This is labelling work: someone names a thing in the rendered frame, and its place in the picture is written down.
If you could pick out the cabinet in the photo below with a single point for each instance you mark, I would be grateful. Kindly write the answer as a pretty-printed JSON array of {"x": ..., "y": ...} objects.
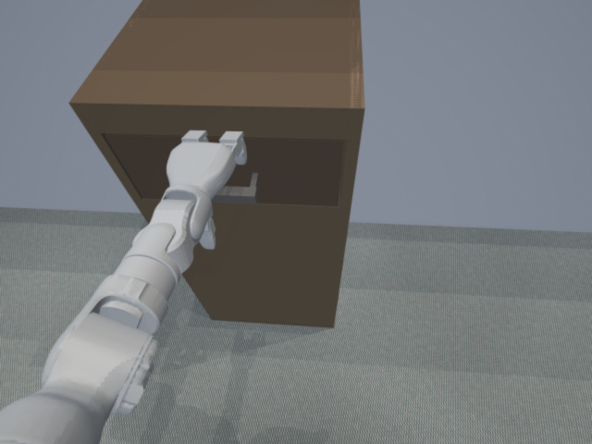
[{"x": 269, "y": 68}]

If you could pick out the robot left upper arm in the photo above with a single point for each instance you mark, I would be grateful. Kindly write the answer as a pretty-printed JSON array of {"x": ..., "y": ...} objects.
[{"x": 103, "y": 370}]

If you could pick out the left robot hand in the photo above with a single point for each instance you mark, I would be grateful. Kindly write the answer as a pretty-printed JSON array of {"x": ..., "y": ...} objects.
[{"x": 206, "y": 166}]

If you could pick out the drawer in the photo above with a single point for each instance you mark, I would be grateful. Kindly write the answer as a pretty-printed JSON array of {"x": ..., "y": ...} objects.
[{"x": 291, "y": 171}]

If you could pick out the left robot forearm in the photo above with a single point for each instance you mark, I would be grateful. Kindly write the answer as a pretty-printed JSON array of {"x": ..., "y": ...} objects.
[{"x": 138, "y": 292}]

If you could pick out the handle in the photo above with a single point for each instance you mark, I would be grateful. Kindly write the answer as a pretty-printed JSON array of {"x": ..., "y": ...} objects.
[{"x": 238, "y": 195}]

